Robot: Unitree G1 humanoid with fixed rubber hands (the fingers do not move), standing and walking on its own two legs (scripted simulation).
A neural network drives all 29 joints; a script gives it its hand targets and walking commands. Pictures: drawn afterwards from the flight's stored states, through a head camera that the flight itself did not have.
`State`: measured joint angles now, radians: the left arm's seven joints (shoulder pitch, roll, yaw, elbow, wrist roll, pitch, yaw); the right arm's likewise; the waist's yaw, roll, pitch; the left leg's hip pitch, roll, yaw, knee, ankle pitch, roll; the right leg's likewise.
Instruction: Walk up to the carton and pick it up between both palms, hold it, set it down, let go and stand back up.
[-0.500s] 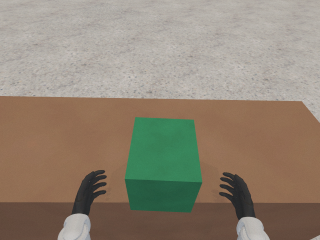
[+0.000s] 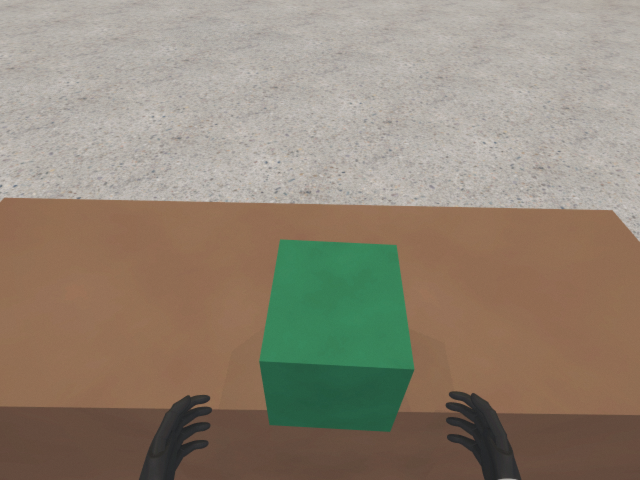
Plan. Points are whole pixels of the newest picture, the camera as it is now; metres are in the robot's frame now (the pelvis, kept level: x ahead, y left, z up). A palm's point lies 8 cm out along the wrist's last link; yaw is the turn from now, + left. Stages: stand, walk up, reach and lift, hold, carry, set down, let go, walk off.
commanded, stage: set down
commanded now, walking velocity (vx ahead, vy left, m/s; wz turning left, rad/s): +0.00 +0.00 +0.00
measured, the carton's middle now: (333, 333) +0.36 -0.02 -0.04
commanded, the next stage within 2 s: let go in 0.52 s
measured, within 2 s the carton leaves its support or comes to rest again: neither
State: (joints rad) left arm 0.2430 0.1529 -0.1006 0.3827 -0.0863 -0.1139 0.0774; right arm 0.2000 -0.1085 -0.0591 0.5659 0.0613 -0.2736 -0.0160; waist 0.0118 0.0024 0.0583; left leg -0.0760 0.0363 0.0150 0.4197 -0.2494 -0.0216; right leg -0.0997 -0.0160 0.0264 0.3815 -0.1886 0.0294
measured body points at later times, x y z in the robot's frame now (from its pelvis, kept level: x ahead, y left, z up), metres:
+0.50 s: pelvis +0.01 -0.01 +0.00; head +0.00 -0.01 +0.45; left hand +0.17 +0.21 -0.07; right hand +0.18 -0.22 -0.08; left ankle -0.01 +0.13 -0.74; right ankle +0.02 -0.14 -0.74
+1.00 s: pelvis +0.02 -0.01 +0.00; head +0.02 -0.01 +0.45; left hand +0.18 +0.22 -0.08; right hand +0.18 -0.23 -0.09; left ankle -0.01 +0.13 -0.74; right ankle +0.02 -0.14 -0.74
